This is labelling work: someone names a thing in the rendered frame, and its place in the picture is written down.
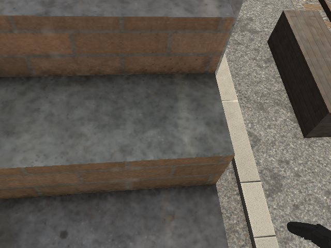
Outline robot right hand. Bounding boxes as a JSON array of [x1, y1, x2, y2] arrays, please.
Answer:
[[287, 222, 331, 248]]

